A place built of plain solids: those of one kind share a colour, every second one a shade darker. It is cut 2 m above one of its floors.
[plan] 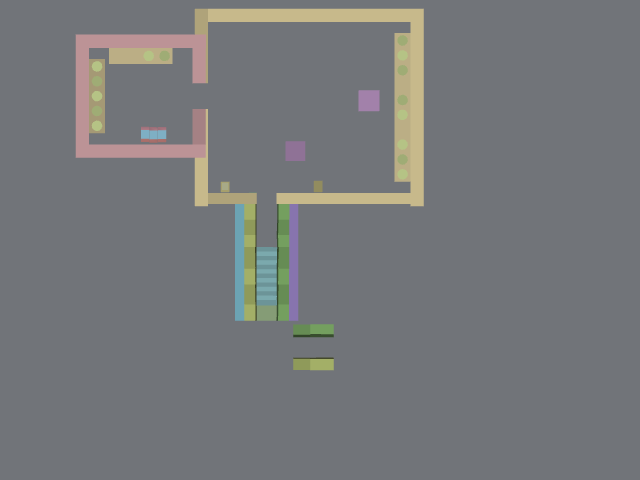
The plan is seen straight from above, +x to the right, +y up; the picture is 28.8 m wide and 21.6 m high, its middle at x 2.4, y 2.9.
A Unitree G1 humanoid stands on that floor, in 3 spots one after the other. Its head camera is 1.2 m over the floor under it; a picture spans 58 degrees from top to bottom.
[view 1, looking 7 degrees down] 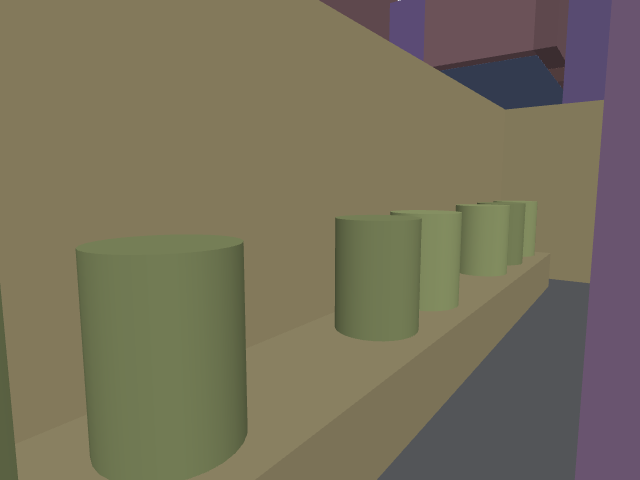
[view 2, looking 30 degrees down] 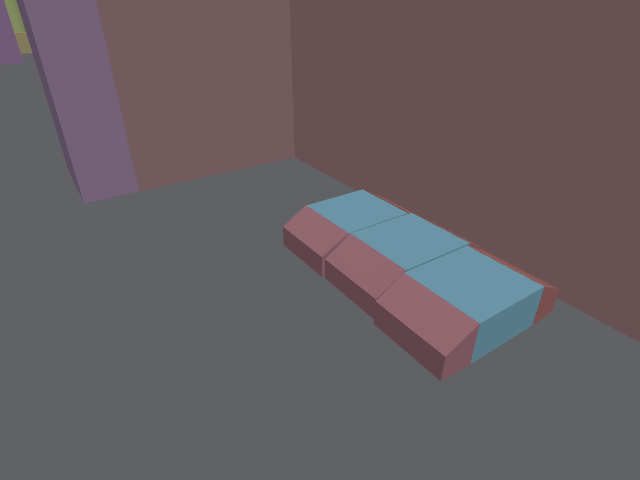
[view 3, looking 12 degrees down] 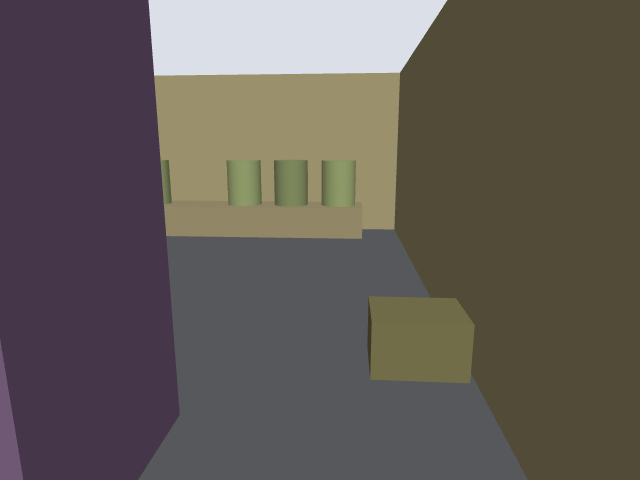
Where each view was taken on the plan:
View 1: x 4.98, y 11.31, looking -54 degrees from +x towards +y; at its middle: wall_chamber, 2.57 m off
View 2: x -6.31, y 8.96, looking -34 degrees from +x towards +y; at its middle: sack_mouth_side_chamber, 2.11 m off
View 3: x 0.01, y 5.69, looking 4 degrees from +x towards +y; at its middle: ground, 5.77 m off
